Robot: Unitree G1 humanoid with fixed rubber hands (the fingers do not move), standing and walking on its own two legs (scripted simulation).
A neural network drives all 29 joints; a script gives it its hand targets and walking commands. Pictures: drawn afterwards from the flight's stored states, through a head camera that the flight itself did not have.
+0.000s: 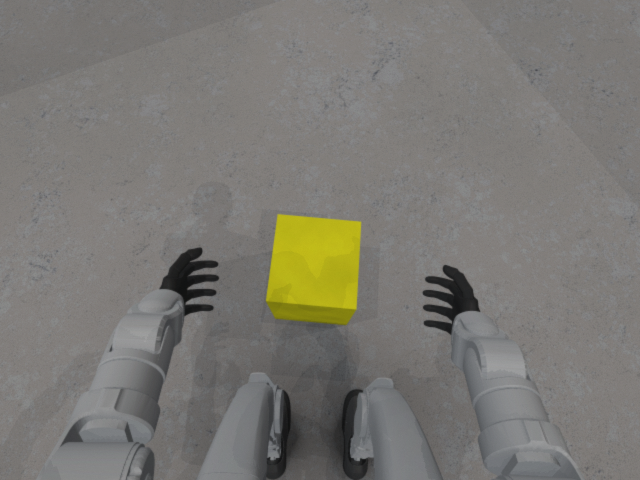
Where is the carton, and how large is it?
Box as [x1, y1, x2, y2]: [266, 214, 360, 324]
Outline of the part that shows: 278,214 266,301 275,318 346,324 356,308 360,222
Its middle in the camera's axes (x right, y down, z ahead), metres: -0.01 +0.08 +1.00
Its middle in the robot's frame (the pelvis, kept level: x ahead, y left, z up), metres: +0.51 +0.02 -0.56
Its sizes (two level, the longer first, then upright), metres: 0.210 0.200 0.250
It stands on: the floor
